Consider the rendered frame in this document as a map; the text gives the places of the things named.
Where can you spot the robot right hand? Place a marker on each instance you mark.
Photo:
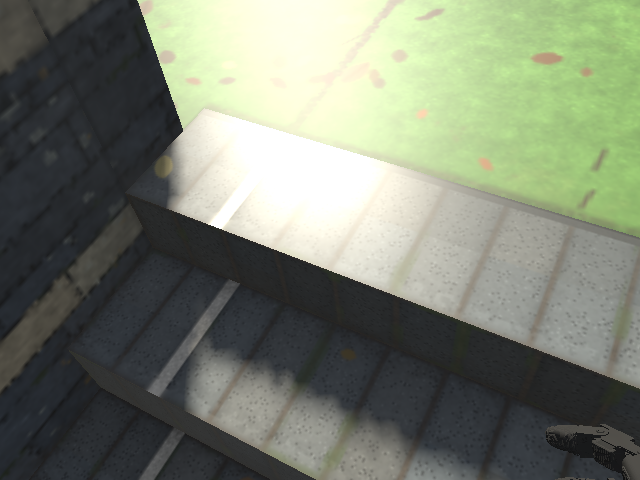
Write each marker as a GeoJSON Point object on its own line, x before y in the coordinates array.
{"type": "Point", "coordinates": [609, 447]}

